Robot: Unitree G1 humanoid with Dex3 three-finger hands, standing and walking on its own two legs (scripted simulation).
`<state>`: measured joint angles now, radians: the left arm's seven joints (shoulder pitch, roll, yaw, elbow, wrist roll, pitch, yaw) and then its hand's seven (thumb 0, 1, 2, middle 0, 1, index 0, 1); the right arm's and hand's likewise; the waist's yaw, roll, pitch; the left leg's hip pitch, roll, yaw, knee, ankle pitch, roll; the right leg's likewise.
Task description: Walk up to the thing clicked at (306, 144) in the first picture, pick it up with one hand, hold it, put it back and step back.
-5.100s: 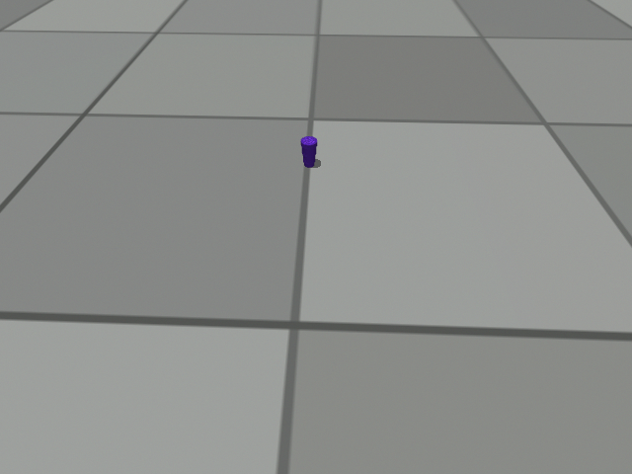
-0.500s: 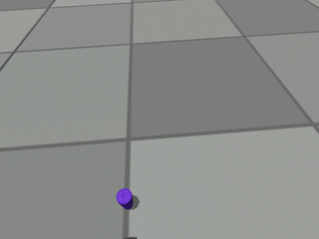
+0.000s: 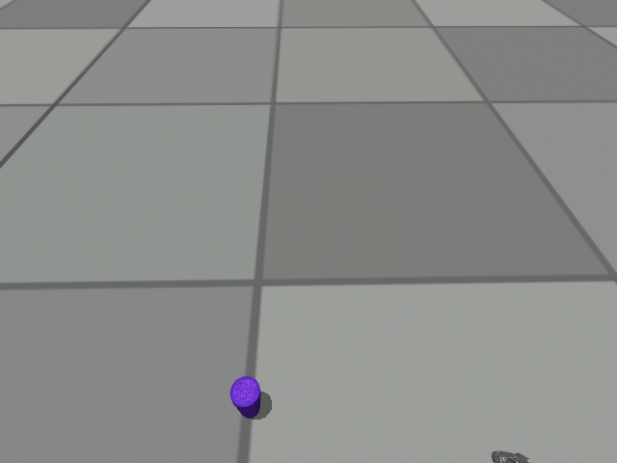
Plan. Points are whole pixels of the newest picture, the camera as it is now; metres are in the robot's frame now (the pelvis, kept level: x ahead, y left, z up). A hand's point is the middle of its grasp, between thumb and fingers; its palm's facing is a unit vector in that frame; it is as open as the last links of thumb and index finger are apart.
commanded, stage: walk up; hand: left
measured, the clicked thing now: (248, 400) +0.44 +0.20 -0.70
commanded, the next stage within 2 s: none
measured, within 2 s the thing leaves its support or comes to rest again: neither
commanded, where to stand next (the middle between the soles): +0.11 +0.00 m, yaw -1 degrees
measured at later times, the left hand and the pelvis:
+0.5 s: hand out of the picture +0.12 +0.24 -0.15, palm faces -0.03 -0.95 -0.32, open 7.4 cm; pelvis +0.02 -0.01 +0.01, yaw +0 degrees
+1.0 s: hand out of the picture +0.10 +0.25 -0.15, palm faces -0.01 -0.94 -0.33, open 7.4 cm; pelvis +0.03 -0.01 +0.01, yaw +0 degrees
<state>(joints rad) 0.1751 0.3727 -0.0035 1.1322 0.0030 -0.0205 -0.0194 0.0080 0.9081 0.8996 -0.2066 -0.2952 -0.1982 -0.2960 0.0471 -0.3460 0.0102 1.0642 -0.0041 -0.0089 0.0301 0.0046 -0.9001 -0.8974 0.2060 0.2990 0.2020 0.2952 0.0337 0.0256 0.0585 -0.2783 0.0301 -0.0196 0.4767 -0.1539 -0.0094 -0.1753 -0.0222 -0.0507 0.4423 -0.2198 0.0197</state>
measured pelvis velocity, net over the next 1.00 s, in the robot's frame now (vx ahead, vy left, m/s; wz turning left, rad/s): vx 0.03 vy -0.01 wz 0.00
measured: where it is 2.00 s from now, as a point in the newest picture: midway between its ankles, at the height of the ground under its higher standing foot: outside the picture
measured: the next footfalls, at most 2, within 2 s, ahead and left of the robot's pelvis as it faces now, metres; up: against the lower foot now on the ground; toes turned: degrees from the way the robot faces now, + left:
right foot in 1.96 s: +0.14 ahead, -0.13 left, +0.00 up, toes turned +0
